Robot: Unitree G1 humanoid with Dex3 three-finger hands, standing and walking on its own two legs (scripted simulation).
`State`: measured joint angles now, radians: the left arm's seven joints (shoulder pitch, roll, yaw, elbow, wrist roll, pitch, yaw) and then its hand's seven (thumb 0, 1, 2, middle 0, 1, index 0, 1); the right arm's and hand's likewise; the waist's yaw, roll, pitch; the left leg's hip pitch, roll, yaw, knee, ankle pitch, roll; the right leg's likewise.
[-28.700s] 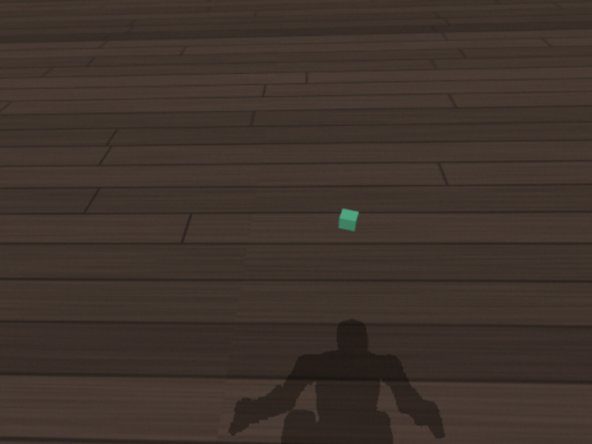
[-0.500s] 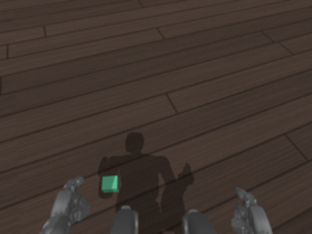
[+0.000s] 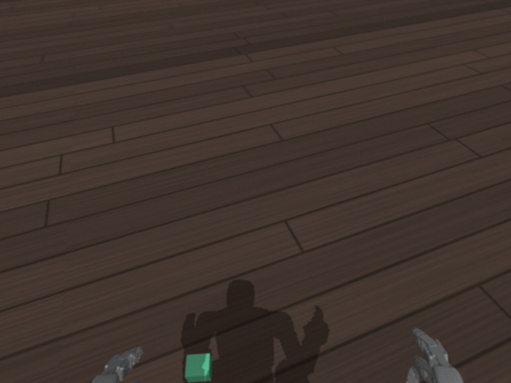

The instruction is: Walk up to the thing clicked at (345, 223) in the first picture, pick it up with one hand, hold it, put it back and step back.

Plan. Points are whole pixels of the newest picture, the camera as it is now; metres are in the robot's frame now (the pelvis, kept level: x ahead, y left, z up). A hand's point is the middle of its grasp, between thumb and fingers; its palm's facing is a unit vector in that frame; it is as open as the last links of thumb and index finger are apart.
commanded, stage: home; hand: left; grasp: from above
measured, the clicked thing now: (199, 367) +0.39 +0.23 -0.68
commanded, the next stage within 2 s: stand in 1.86 s
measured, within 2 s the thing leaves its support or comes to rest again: neither
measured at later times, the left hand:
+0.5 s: hand out of the picture +0.16 +0.17 -0.05, palm faces +0.05 -0.98 -0.20, open 7.4 cm
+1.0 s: hand out of the picture +0.16 +0.18 -0.05, palm faces +0.04 -0.98 -0.20, open 7.4 cm
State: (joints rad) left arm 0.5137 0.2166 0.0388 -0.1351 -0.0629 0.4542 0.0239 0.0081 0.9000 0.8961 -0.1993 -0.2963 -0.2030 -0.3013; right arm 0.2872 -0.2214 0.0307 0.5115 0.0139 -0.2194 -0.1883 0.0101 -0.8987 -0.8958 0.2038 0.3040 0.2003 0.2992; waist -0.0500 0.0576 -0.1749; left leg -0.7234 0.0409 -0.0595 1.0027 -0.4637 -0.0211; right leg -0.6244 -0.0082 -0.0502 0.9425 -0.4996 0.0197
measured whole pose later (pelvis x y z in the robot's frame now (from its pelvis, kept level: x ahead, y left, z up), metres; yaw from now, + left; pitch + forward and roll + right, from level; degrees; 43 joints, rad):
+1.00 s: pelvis -0.01 +0.00 +0.00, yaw +0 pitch +9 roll -2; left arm 0.50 0.22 0.03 -0.12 -0.05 0.45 0.01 0.01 0.90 0.90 -0.20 -0.29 -0.20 -0.30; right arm 0.28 -0.22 0.03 0.54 0.01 -0.25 -0.19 0.01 -0.90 -0.90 0.21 0.30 0.20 0.30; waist -0.04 0.05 -0.16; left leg -0.71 0.04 -0.06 1.00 -0.46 -0.02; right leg -0.62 -0.01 -0.05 0.95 -0.50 0.02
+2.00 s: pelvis -0.01 +0.00 +0.00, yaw +0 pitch +7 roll -2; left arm 0.42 0.24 0.00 0.00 -0.01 0.33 0.03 0.01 0.90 0.89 -0.20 -0.29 -0.20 -0.30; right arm 0.26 -0.23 0.01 0.59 -0.04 -0.21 -0.16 0.01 -0.90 -0.90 0.20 0.30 0.20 0.30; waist -0.02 0.03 -0.09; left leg -0.66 0.03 -0.06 0.99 -0.44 -0.02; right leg -0.57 -0.02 -0.05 0.95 -0.49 0.01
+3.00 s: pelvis -0.01 +0.01 +0.06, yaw +1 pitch -4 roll +0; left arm 0.16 0.31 0.04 1.15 0.03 0.00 0.02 0.00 0.90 0.90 -0.20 -0.30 -0.20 -0.30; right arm 0.13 -0.31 -0.02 1.13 -0.02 0.00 -0.01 0.00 -0.90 -0.90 0.20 0.30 0.20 0.30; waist 0.01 0.01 0.07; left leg -0.15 0.00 -0.03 0.38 -0.16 -0.01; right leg -0.07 -0.04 -0.04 0.36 -0.21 0.03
